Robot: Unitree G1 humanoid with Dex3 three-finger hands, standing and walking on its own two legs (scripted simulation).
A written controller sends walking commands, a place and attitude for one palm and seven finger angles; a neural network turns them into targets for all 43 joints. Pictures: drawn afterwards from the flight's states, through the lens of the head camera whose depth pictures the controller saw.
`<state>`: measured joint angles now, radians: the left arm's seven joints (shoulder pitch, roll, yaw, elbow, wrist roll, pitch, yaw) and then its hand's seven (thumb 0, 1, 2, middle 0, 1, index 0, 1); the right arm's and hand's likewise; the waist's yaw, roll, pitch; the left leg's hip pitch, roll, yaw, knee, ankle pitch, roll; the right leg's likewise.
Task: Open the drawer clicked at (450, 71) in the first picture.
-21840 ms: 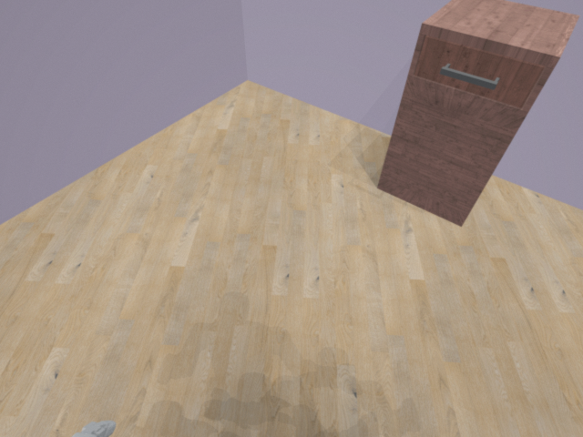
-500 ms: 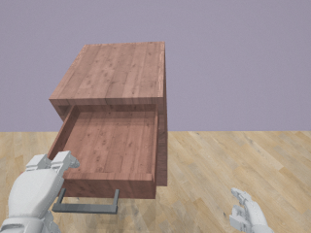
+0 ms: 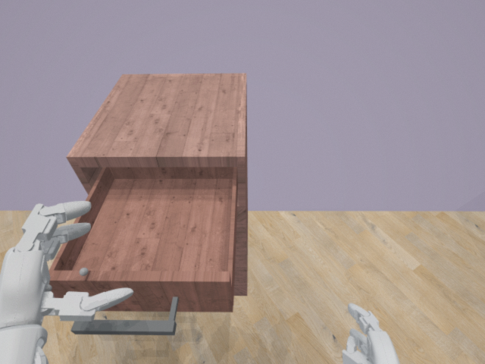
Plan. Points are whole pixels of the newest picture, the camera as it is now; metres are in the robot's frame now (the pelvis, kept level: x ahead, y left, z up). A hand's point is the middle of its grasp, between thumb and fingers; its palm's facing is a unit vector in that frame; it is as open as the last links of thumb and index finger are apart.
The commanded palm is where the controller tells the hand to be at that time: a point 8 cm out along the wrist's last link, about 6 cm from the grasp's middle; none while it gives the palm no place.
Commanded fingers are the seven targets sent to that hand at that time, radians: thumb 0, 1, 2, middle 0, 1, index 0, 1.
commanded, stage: draw the hand back to the body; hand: left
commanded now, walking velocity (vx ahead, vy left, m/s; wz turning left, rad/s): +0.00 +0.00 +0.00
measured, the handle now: (128, 315) +0.22 +0.25 -0.09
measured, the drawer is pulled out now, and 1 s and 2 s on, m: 0.30 0.30 0.30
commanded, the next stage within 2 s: step back with the hand held close in 0.64 s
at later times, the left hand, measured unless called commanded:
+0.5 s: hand (69, 276) +0.17 +0.23 +0.16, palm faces +0.42 -0.82 -0.39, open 8.2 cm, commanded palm +0.12 +0.27 +0.17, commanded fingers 0.00 0.90 0.90 -0.20 -0.30 -0.20 -0.30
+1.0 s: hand (69, 280) +0.17 +0.23 +0.15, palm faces +0.33 -0.81 -0.47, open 7.4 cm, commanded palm +0.11 +0.28 +0.17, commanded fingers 0.00 0.90 0.90 -0.20 -0.30 -0.20 -0.30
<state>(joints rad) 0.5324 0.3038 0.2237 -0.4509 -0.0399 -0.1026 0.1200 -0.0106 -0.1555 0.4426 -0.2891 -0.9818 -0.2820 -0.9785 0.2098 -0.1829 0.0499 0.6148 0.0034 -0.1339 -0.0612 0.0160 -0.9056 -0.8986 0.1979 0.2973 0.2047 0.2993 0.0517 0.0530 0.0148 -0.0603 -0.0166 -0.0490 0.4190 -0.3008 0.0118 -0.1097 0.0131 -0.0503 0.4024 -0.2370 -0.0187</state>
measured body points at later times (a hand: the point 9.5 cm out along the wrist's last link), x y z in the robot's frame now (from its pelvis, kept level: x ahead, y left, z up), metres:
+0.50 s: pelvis -0.01 -0.01 +0.00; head -0.02 -0.04 +0.45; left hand +0.14 +0.27 +0.18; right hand +0.19 -0.22 -0.08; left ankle -0.04 +0.11 -0.74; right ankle -0.01 -0.11 -0.74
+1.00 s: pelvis -0.02 +0.00 +0.00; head +0.02 -0.02 +0.45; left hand +0.15 +0.27 +0.17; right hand +0.18 -0.24 -0.09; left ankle -0.04 +0.11 -0.74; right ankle -0.01 -0.11 -0.74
